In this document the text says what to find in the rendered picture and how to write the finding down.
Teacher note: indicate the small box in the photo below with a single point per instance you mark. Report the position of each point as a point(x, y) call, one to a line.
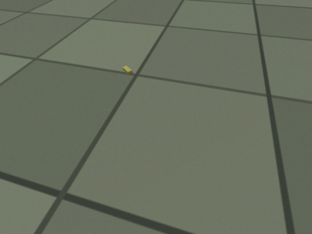
point(127, 69)

